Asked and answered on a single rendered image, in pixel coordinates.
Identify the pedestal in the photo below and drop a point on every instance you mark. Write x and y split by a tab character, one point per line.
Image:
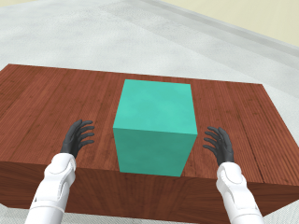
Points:
38	104

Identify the left robot hand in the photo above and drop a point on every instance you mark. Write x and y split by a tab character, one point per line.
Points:
72	142

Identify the robot left forearm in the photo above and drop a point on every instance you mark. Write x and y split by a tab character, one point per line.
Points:
51	196

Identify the right robot hand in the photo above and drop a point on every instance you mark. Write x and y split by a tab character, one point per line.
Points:
223	149

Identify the carton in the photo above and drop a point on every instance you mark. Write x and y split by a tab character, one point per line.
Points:
155	127

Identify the robot right forearm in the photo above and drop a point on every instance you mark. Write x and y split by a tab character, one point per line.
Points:
238	201

